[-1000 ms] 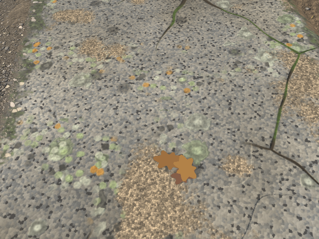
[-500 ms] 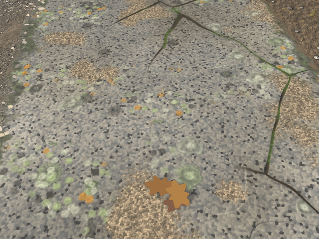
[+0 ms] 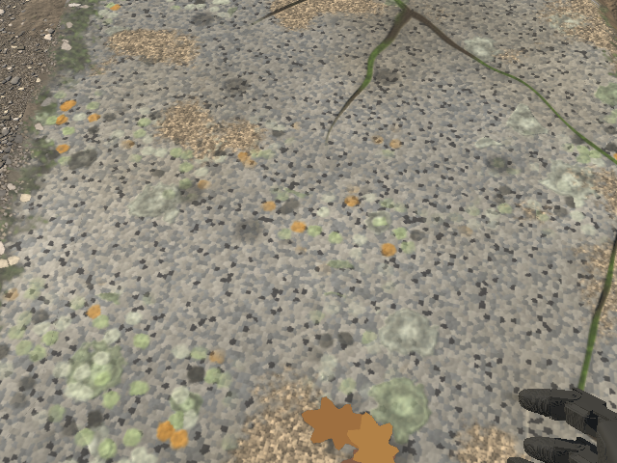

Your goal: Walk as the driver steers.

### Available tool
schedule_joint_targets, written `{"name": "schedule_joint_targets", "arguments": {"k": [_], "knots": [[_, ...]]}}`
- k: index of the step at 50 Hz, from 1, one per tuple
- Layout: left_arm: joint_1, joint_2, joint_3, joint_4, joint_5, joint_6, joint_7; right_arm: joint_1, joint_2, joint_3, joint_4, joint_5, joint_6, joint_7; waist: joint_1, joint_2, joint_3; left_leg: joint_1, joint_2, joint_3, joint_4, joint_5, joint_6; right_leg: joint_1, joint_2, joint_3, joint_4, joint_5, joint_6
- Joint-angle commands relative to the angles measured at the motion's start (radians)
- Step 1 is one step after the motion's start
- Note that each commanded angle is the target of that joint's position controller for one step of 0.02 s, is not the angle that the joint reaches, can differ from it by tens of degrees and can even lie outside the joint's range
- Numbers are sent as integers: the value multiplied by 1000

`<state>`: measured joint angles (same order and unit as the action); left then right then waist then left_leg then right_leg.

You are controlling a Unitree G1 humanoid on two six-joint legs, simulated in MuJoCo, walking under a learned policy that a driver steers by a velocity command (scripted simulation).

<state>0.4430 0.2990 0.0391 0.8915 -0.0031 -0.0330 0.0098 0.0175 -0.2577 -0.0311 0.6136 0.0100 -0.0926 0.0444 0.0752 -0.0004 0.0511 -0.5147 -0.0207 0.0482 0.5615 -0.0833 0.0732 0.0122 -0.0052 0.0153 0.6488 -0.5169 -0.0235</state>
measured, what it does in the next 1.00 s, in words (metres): walks ahead: right foot, then left foot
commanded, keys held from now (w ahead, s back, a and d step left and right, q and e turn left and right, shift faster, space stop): w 0.34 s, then no key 0.66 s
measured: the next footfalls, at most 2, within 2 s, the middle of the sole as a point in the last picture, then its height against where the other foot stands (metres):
right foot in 0.48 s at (409, 455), level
left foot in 0.84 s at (288, 458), level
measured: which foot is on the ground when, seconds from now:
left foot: down 0.00-0.50, up 0.52-0.82, down 0.84-1.00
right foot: up 0.00-0.46, down 0.48-1.00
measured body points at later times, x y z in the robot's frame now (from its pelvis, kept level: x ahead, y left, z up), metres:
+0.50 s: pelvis +0.28 -0.03 +0.01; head +0.32 -0.04 +0.46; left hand +0.51 +0.20 -0.07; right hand +0.29 -0.32 -0.12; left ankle +0.13 +0.10 -0.71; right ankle +0.42 -0.13 -0.72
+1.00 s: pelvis +0.39 -0.03 +0.02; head +0.39 -0.02 +0.47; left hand +0.50 +0.22 -0.11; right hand +0.48 -0.30 -0.10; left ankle +0.39 +0.11 -0.72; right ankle +0.42 -0.13 -0.72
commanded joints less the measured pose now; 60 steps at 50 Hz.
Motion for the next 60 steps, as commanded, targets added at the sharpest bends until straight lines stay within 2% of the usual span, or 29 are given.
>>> {"name": "schedule_joint_targets", "arguments": {"k": [1, 2, 3, 4, 5, 8, 14, 17, 19, 22, 23, 24, 25, 26, 27, 28, 29, 30, 32, 34, 37, 39, 41, 42, 43, 44, 46, 50, 60], "knots": [[24, 124, 13, -99, -26, -54, -12, 389, -180, -67, 42, -1, 3, -13, -183, 187, -388, 900, 382, -763, -247, -332, 227, -704, 19, 147, 691, -38, -19], [-88, 156, 24, -137, -46, -65, -17, 318, -153, -56, 43, 3, 3, -17, -172, 129, -224, 749, 348, -592, -271, -272, 189, -744, -29, 106, 671, 57, -27], [-136, 136, 19, -147, -37, -71, -12, 261, -147, -52, 44, -2, 2, -17, -137, 25, -147, 600, 310, -490, -297, -140, 173, -708, -76, 80, 621, 145, -22], [-148, 126, 24, -148, -20, -69, -11, 222, -130, -48, 43, -12, -1, -13, -105, 15, -95, 495, 271, -409, -324, -34, 169, -675, -103, 73, 567, 198, -12], [-117, 114, 24, -141, -17, -60, -13, 203, -116, -44, 45, -22, -7, -13, -70, 49, -96, 432, 249, -364, -354, 12, 169, -617, -127, 82, 545, 233, -5], [-103, 72, 17, -137, -10, -31, -8, 200, -122, -47, 77, -7, -27, -11, -40, 60, -61, 331, 232, -270, -422, 75, 190, -595, -147, 62, 464, 263, 28], [-331, 40, 2, -206, 1, -45, -18, 268, -170, -54, 132, -2, -14, -33, -109, 40, 10, 331, 172, -124, -454, 122, 145, -632, -123, 17, 74, 589, 51], [-430, 38, -2, -237, -8, -55, -32, 338, -196, -58, 169, 8, -4, -35, -152, 38, 21, 401, 200, -124, -436, 92, 138, -615, -93, 1, -44, 644, 41], [-467, 46, 1, -257, -3, -62, -45, 355, -193, -57, 191, 6, 13, -41, -154, 41, 28, 473, 217, -122, -369, 220, 121, -621, -71, 2, -109, 622, 21], [-394, 85, 19, -245, 10, -70, -56, 335, -210, -61, 204, 2, 35, -53, -97, 86, -48, 554, 228, -131, -222, 437, 69, -500, -26, -4, -157, 550, -23], [-289, 109, 33, -212, 17, -73, -53, 302, -210, -59, 198, 4, 40, -57, -36, 81, -110, 545, 192, -111, -104, 540, 41, -360, 3, -29, -195, 591, -46], [-189, 162, 49, -186, 25, -75, -45, 316, -181, -47, 190, -6, 40, -60, 2, 33, -203, 474, 127, -73, 69, 467, -4, -160, -47, -5, -192, 860, -78], [-103, 231, 56, -183, 52, -68, -35, 412, -102, -18, 174, -33, 28, -55, -17, -146, -370, 173, 29, -46, 403, 26, -70, 224, -292, 257, -86, 1240, -208], [-75, 177, 44, -166, 34, -53, -37, 528, -64, -3, 223, -14, 25, -46, -29, -287, -530, 15, -61, -129, 656, -600, -112, 372, -436, 508, -131, 1307, -348], [-102, 134, 33, -177, 12, -39, -42, 483, -177, -31, 233, 8, 29, -43, -2, -157, -486, -11, -18, -217, 725, -601, -109, 271, -386, 458, -174, 1147, -314], [-186, 114, 26, -184, 5, -32, -39, 382, -181, -36, 205, 24, 38, -46, -22, -107, -334, -72, 26, -172, 713, -559, -109, 144, -342, 347, -207, 1023, -271], [-257, 85, 15, -184, 8, -32, -39, 326, -161, -33, 195, 12, 52, -56, -48, -46, -228, -72, 65, -141, 640, -498, -118, -5, -296, 280, -254, 952, -244], [-305, 58, 7, -185, 13, -33, -38, 310, -153, -37, 194, -2, 71, -67, -79, -44, -181, -10, 100, -141, 558, -443, -122, -130, -269, 236, -293, 880, -223], [-358, 64, 11, -174, 33, -33, -41, 354, -107, -29, 211, -9, 102, -80, -124, -105, -158, 150, 98, -110, 438, -362, -138, -300, -222, 166, -359, 810, -213], [-382, 68, 13, -159, 37, -36, -37, 357, -86, -23, 218, -15, 111, -90, -131, -122, -167, 226, 95, -98, 303, -323, -142, -342, -202, 116, -375, 792, -216], [-364, 85, 17, -126, 27, -25, -25, 298, -101, -26, 218, -16, 118, -91, -102, -116, -179, 285, 93, -93, 161, -194, -130, -336, -201, 120, -399, 547, -205], [-372, 84, 13, -112, 21, -13, -21, 269, -103, -29, 219, -18, 121, -88, -102, -106, -139, 325, 84, -82, 69, -140, -115, -371, -188, 133, -413, 288, -181], [-368, 55, 0, -95, 14, -4, -19, 250, -96, -28, 222, -32, 116, -86, -112, -88, -89, 388, 76, -73, -63, -79, -89, -416, -148, 133, -405, 85, -123], [-335, 33, -8, -78, 18, -4, -19, 239, -111, -29, 213, -39, 112, -88, -106, -59, -67, 406, 116, -119, -126, -31, -71, -428, -121, 127, -387, 30, -79], [-295, 36, -7, -69, 27, -6, -21, 225, -163, -37, 204, -34, 109, -93, -69, 14, -49, 397, 167, -161, -142, -1, -49, -433, -68, 94, -342, 25, -40], [-275, 37, -3, -67, 23, 0, -16, 206, -188, -48, 230, -21, 107, -90, -38, 128, -30, 271, 138, -153, -153, -210, -30, -360, -14, 20, -318, 101, -14], [-306, 49, 0, -59, 21, 10, -4, 181, -100, -27, 236, -29, 90, -82, -54, 109, -25, 191, 116, -141, -196, -263, -59, -256, -16, 7, -263, 212, -7], [-293, 44, 0, -27, 20, 17, 2, 190, -105, -26, 269, -18, 65, -78, -64, 65, -66, 273, 99, -118, -146, -46, -77, -228, -24, 7, -238, 367, -23], [-299, 48, 5, 44, 7, 32, 9, 184, -101, -21, 344, -13, 78, -83, -74, 4, -79, 327, 78, -93, -127, 74, -68, -178, -29, 3, -216, 520, -15]]}}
